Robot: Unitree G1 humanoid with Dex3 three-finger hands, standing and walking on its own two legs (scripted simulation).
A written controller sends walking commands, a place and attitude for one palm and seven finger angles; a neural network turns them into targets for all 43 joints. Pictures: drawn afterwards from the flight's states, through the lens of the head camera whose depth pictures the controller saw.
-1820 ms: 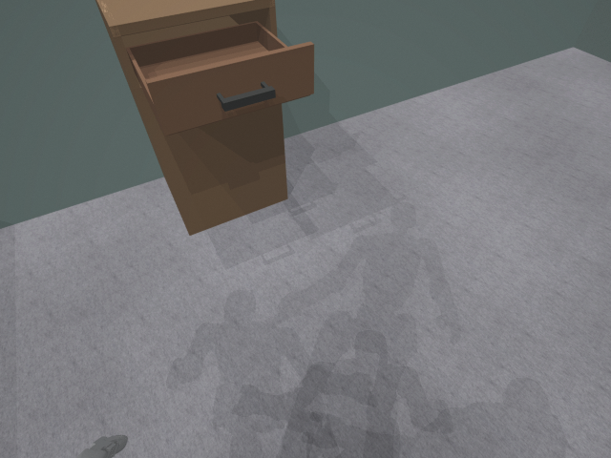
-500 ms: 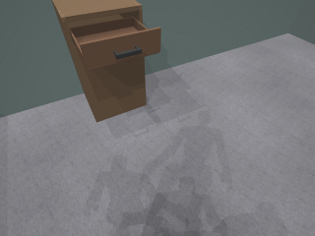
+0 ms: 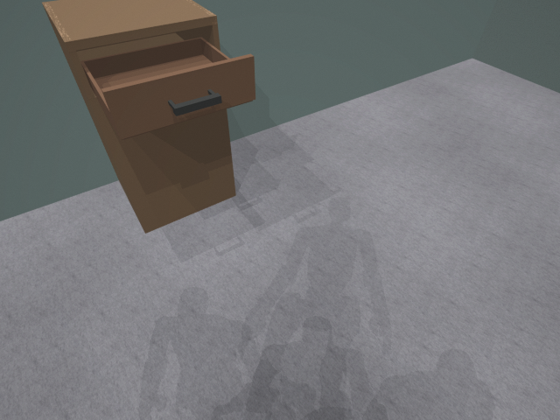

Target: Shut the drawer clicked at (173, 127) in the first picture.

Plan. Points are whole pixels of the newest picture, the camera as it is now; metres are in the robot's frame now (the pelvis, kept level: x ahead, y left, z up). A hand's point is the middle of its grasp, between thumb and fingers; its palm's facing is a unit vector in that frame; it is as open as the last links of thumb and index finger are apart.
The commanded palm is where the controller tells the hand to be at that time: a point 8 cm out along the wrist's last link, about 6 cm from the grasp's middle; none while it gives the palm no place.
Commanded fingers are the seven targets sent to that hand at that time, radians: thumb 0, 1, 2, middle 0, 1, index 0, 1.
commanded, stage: walk to a spot facing it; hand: left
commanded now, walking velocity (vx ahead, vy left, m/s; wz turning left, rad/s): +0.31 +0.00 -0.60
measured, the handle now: (194, 100) +0.90 +0.32 +0.00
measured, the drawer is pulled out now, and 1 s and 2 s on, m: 0.30 0.30 0.30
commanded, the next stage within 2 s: turn to face it in 1.34 s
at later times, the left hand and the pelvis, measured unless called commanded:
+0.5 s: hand out of the picture +0.16 +0.11 -0.16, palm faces -0.12 -0.97 -0.19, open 7.3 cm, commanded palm none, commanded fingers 0.00 0.90 0.90 -0.20 -0.30 -0.20 -0.30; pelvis +0.15 -0.06 +0.01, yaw -13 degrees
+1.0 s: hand (244, 249) +0.51 +0.12 -0.16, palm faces -0.36 -0.92 -0.18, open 7.4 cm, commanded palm none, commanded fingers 0.00 0.90 0.90 -0.20 -0.30 -0.20 -0.30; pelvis +0.38 -0.04 +0.01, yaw -26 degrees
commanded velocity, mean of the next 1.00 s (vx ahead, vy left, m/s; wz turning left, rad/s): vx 0.35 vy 0.00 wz -0.44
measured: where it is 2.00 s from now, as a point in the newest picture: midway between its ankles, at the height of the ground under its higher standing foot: (351, 328)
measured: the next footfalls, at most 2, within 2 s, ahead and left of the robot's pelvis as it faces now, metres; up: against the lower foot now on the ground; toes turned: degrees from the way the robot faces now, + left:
right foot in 0.18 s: +0.12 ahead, -0.14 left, +0.00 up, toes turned -12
left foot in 0.72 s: +0.42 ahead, +0.04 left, +0.00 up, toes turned -10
